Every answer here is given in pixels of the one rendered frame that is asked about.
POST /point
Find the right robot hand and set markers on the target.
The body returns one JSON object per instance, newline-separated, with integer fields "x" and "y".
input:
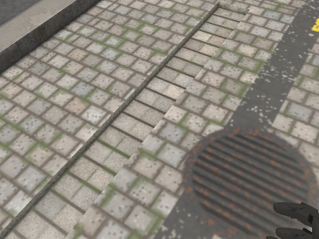
{"x": 304, "y": 213}

